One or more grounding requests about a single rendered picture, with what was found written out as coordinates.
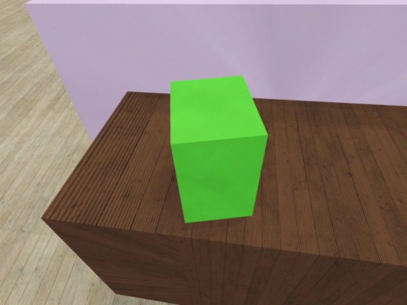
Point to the carton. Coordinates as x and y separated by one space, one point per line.
218 143

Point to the pedestal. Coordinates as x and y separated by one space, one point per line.
329 225

